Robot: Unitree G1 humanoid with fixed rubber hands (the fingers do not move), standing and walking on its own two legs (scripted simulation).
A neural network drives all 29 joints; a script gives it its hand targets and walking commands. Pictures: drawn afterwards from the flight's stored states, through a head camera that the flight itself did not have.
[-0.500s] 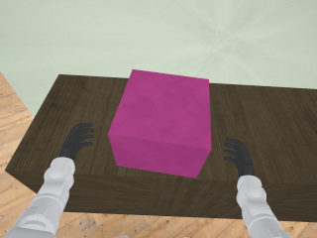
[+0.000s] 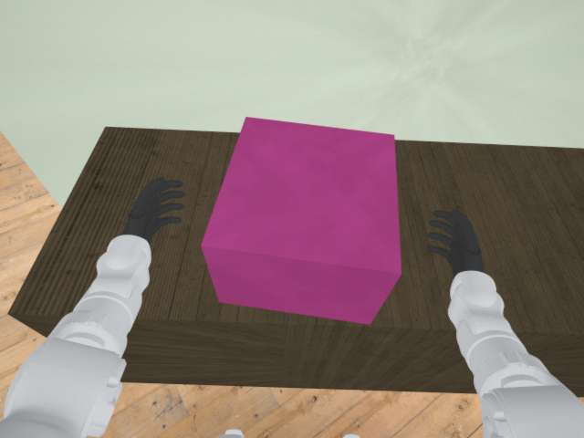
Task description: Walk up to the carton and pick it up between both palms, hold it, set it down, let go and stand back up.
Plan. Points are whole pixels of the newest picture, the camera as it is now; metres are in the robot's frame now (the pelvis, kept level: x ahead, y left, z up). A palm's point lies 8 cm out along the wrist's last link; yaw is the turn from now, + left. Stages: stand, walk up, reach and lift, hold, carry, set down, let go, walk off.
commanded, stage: reach and lift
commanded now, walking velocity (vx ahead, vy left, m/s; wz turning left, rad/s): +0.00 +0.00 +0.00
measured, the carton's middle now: (306, 218) +0.50 -0.02 -0.07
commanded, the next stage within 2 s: none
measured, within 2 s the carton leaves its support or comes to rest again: neither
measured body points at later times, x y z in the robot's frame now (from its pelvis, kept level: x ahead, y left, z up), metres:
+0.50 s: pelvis +0.01 +0.01 -0.01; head +0.10 +0.02 +0.43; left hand +0.47 +0.23 +0.03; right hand +0.43 -0.25 +0.02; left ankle +0.02 +0.12 -0.70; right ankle +0.02 -0.13 -0.70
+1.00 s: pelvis +0.00 +0.02 -0.04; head +0.18 +0.02 +0.38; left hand +0.46 +0.22 -0.07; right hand +0.41 -0.26 -0.07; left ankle +0.02 +0.12 -0.70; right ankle +0.02 -0.13 -0.70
